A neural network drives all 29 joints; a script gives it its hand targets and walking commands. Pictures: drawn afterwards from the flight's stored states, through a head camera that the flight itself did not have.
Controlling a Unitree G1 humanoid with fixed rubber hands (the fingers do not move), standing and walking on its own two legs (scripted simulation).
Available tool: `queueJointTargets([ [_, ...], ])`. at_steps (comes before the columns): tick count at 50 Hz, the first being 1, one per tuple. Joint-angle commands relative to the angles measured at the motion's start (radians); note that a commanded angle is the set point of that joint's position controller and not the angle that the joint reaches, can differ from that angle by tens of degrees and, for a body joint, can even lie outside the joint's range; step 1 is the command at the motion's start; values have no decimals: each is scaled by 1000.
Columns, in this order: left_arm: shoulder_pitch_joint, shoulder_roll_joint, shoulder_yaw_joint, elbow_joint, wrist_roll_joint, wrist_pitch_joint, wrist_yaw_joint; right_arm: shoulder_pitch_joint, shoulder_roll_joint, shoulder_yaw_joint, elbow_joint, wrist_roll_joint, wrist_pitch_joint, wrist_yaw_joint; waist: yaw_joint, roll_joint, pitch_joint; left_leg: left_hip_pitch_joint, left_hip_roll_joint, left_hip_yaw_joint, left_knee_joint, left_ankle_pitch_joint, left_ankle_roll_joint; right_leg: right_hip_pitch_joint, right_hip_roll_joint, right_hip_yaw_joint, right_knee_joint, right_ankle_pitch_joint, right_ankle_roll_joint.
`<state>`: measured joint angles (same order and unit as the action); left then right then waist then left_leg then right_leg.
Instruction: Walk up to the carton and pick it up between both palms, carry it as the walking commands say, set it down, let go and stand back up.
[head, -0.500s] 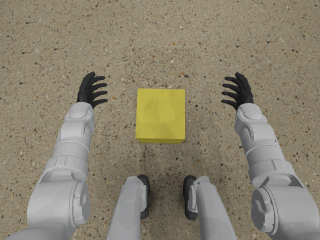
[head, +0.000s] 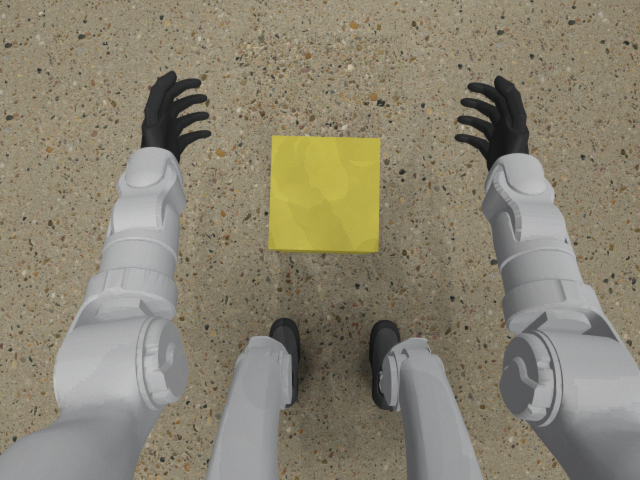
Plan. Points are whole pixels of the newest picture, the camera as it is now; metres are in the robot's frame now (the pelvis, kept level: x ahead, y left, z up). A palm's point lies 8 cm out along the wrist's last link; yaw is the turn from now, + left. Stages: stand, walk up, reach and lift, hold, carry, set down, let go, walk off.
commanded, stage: reach and lift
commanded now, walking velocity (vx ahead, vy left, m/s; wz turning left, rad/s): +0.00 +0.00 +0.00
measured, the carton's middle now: (324, 203) +0.48 +0.02 -0.51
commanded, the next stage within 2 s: none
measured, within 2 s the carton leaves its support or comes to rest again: neither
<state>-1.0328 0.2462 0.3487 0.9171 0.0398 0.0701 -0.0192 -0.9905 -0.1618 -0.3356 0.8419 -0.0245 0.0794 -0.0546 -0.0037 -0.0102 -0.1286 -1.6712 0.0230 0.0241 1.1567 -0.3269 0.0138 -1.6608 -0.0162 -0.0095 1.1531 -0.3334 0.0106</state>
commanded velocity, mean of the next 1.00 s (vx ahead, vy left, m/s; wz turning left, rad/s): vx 0.00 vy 0.00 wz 0.00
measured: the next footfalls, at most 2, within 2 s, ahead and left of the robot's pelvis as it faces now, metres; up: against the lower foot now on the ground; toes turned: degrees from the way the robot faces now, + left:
none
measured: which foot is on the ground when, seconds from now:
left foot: down 0.00-1.00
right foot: down 0.00-1.00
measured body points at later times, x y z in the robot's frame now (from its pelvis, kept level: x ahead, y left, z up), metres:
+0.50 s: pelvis -0.03 +0.00 -0.15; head +0.30 +0.01 +0.15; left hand +0.50 +0.21 -0.29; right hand +0.50 -0.18 -0.29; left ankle +0.07 +0.11 -0.60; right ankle +0.07 -0.13 -0.60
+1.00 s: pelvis -0.05 +0.00 -0.24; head +0.32 +0.01 +0.02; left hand +0.49 +0.20 -0.43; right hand +0.49 -0.17 -0.43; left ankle +0.07 +0.11 -0.60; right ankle +0.07 -0.13 -0.60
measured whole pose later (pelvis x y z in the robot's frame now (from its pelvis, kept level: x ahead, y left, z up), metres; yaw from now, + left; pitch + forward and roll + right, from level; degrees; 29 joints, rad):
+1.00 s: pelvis -0.05 +0.00 -0.24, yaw +0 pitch +41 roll -1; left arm -1.38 0.39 0.06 1.17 -0.25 0.01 0.11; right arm -1.35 -0.31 -0.08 1.10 0.24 0.02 -0.16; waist 0.01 -0.01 0.27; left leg -2.28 0.03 0.00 2.10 -0.53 0.01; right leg -2.26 -0.02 -0.01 2.10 -0.54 0.01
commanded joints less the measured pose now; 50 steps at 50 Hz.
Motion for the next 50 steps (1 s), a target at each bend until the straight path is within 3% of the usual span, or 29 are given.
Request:
queueJointTargets([
  [1,-232,95,-9,-77,-8,-13,8,-235,-92,0,-63,8,-17,-5,8,21,-841,491,-90,-24,43,282,-37,300,96,-22,41,206,26],
  [7,-260,117,-41,-64,-34,-4,40,-256,-118,21,-31,42,-12,-33,5,34,-927,403,-99,-3,202,242,-47,229,103,-39,200,176,29],
  [16,-340,180,-109,-134,-120,12,85,-345,-173,99,-113,118,8,-76,12,37,-1064,319,-95,16,382,194,-50,208,108,-47,388,146,22],
  [27,-441,211,-158,24,-180,-8,101,-442,-193,146,32,170,-7,-96,14,26,-900,124,-74,9,538,58,-38,63,85,-38,550,29,20],
  [50,-600,266,-290,181,-303,-83,124,-596,-251,252,189,279,-83,-100,15,25,-769,14,-39,-25,806,88,-35,-38,49,-8,814,68,19],
])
